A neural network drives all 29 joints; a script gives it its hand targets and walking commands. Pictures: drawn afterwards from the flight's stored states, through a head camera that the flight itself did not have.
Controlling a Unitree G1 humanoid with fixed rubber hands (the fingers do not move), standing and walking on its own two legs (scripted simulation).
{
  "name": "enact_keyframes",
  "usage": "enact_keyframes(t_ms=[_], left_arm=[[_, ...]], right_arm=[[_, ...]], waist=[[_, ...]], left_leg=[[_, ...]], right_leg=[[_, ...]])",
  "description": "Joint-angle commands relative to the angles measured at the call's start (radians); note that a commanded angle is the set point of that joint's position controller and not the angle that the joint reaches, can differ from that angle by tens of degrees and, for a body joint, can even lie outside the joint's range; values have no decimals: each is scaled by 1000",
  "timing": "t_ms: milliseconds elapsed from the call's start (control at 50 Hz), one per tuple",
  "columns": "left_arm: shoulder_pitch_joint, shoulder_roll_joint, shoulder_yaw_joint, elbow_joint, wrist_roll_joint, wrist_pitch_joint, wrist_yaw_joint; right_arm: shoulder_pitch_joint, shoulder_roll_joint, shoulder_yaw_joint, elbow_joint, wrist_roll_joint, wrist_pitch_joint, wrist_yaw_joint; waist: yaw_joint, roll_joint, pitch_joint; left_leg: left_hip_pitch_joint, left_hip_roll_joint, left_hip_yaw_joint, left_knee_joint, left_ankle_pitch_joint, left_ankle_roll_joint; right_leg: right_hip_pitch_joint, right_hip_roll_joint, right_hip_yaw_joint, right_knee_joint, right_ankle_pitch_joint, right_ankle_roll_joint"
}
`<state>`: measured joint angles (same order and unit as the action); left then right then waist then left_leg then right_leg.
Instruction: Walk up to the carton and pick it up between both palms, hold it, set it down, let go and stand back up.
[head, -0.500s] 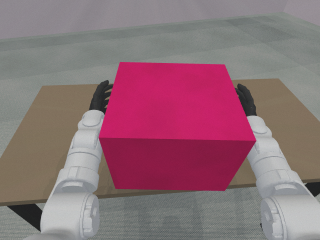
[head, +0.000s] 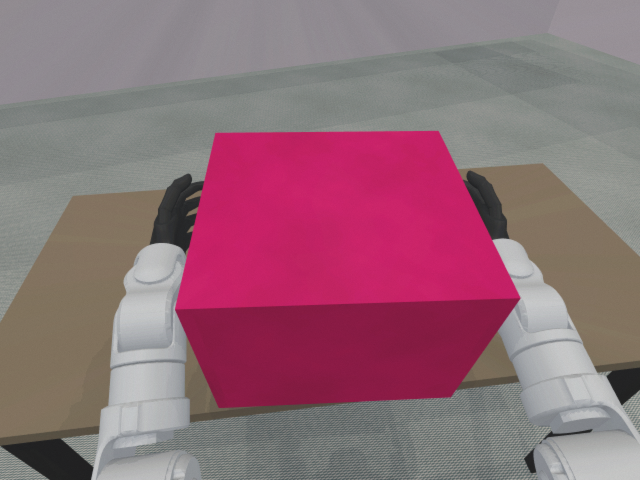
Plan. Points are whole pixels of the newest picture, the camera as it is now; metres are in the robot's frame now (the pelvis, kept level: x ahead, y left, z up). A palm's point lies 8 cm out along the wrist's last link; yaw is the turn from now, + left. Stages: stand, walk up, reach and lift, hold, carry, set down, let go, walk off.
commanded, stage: reach and lift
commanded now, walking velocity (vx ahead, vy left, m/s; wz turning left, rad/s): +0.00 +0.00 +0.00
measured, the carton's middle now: (332, 264) +0.35 +0.00 +0.13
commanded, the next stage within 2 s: hold in 0.80 s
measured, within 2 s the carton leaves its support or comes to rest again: neither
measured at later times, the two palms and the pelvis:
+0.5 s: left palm (167, 229) +0.35 +0.18 +0.19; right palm (496, 240) +0.34 -0.19 +0.17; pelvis -0.04 +0.00 +0.00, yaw -2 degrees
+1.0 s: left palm (163, 230) +0.34 +0.18 +0.20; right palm (499, 218) +0.35 -0.19 +0.20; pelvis -0.01 +0.00 +0.00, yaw -1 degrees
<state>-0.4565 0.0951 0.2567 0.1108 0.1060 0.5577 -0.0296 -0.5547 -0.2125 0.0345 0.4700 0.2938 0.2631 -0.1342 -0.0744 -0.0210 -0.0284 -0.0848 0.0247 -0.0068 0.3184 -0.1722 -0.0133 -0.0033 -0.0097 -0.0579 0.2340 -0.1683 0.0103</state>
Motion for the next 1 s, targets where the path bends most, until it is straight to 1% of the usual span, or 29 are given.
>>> enact_keyframes(t_ms=[0,20,40,60,140,180,200,260,320,360,420,440,480,540,600,640,660,680,720,740,760,780,820,840,880,900,920,940,980], left_arm=[[-674,-508,-510,-207,-100,-20,-134],[-645,-504,-492,-175,-81,-5,-138],[-679,-501,-485,-166,-84,0,-144],[-677,-492,-459,-116,-71,8,-149],[-718,-541,-467,-92,-80,23,-145],[-764,-548,-462,-72,-84,20,-135],[-778,-552,-457,-68,-84,20,-130],[-820,-564,-469,-56,-92,19,-113],[-846,-550,-425,43,-79,26,-108],[-869,-550,-411,66,-77,24,-107],[-882,-563,-413,79,-89,19,-101],[-875,-574,-434,66,-101,17,-98],[-884,-571,-422,86,-102,13,-97],[-824,-571,-402,102,-87,25,-109],[-808,-565,-417,38,-93,23,-116],[-809,-565,-451,-36,-108,24,-116],[-805,-563,-462,-51,-111,28,-117],[-800,-567,-473,-102,-121,27,-116],[-776,-552,-479,-130,-116,43,-118],[-775,-551,-492,-178,-116,49,-116],[-765,-540,-488,-177,-104,62,-117],[-771,-534,-487,-204,-104,68,-117],[-771,-529,-505,-252,-113,86,-114],[-763,-521,-504,-235,-111,97,-113],[-736,-518,-495,-246,-104,115,-114],[-734,-520,-501,-258,-107,121,-116],[-743,-514,-506,-257,-111,124,-118],[-752,-520,-510,-268,-120,124,-119],[-753,-504,-490,-246,-104,133,-122]], right_arm=[[-731,568,337,-375,44,-18,86],[-707,560,328,-342,38,-2,90],[-741,560,310,-337,27,2,93],[-743,553,290,-290,12,13,98],[-813,582,273,-279,11,19,120],[-838,594,255,-240,8,20,134],[-860,606,254,-240,1,16,141],[-892,609,235,-212,-2,10,156],[-956,614,197,-155,-36,6,168],[-980,632,184,-129,-46,-2,175],[-1014,648,195,-131,-42,-8,174],[-1013,652,204,-149,-29,-11,171],[-1015,652,207,-125,-24,-4,166],[-993,636,214,-134,-9,2,155],[-974,635,257,-185,27,10,136],[-947,627,283,-232,59,20,121],[-931,618,284,-236,67,28,118],[-912,616,299,-262,77,32,116],[-881,605,307,-285,87,50,113],[-858,596,313,-294,99,60,113],[-837,579,307,-284,105,74,112],[-837,580,314,-291,111,83,114],[-851,574,329,-343,133,92,117],[-849,560,317,-339,131,102,118],[-847,559,324,-359,134,115,117],[-859,567,334,-388,141,118,113],[-859,567,326,-388,137,125,110],[-880,571,333,-412,142,126,110],[-864,565,321,-372,133,143,111]], waist=[[-26,52,-386],[-22,51,-341],[-23,47,-341],[-18,37,-302],[2,49,-325],[5,57,-333],[15,51,-347],[17,67,-394],[34,33,-372],[40,27,-382],[45,17,-422],[38,29,-452],[36,15,-436],[30,13,-422],[21,9,-457],[1,33,-481],[-8,40,-462],[-9,38,-481],[-12,47,-446],[-14,67,-454],[-15,86,-418],[-8,83,-413],[-1,91,-440],[-5,100,-414],[3,76,-407],[8,80,-415],[1,82,-413],[7,75,-436],[7,75,-401]], left_leg=[[208,-76,8,27,431,-50],[202,-74,9,13,393,-47],[177,-75,12,1,340,-42],[157,-73,16,-20,273,-33],[134,-61,16,-40,195,-22],[136,-56,14,-48,146,-18],[138,-55,17,-48,143,-11],[149,-48,11,-51,114,-10],[88,-48,20,-79,-16,19],[78,-49,24,-82,-45,30],[87,-48,22,-70,-3,37],[106,-48,19,-57,41,30],[105,-52,21,-55,53,32],[113,-59,23,-45,114,28],[152,-68,20,-13,235,13],[181,-72,13,12,327,-7],[190,-70,9,17,349,-17],[207,-69,7,25,387,-24],[200,-71,6,26,402,-30],[207,-69,3,28,428,-40],[203,-69,5,25,425,-47],[198,-68,4,22,422,-48],[210,-66,1,29,444,-51],[203,-65,0,25,420,-52],[199,-63,4,21,417,-43],[191,-65,6,23,422,-40],[179,-67,6,23,407,-42],[178,-67,6,21,399,-40],[170,-66,10,11,368,-38]], right_leg=[[37,72,7,25,443,28],[25,69,9,15,402,25],[17,62,10,10,360,26],[1,56,11,2,304,26],[-49,57,10,-11,168,15],[-90,54,9,-19,95,11],[-98,54,9,-18,87,12],[-116,55,4,-14,53,10],[-134,44,7,-19,-27,13],[-134,39,9,-17,-46,15],[-113,45,11,-10,-6,21],[-101,48,11,-4,40,21],[-102,51,13,-9,38,26],[-64,52,19,-8,107,30],[-17,62,18,6,224,36],[11,69,15,18,311,40],[4,74,12,17,319,38],[11,77,11,21,343,38],[6,77,13,17,344,35],[15,80,12,22,353,29],[6,79,14,18,337,25],[4,80,13,18,322,25],[5,83,12,19,327,20],[-9,79,16,11,298,16],[-10,80,18,9,305,15],[1,79,22,14,326,16],[10,77,25,16,334,18],[12,77,25,19,334,21],[3,73,28,14,318,20]])
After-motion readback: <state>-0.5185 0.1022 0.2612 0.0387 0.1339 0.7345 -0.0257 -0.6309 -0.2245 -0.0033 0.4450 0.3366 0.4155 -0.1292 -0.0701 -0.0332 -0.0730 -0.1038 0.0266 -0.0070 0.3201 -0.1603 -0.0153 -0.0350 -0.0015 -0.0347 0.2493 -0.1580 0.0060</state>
